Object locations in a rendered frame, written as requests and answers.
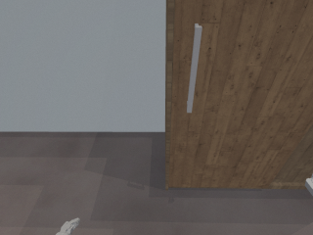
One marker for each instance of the robot left hand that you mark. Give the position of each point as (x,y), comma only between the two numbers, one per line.
(69,226)

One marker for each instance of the wardrobe door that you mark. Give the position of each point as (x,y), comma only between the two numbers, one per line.
(299,165)
(253,98)

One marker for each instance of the handle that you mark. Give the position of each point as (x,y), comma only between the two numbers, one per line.
(194,66)

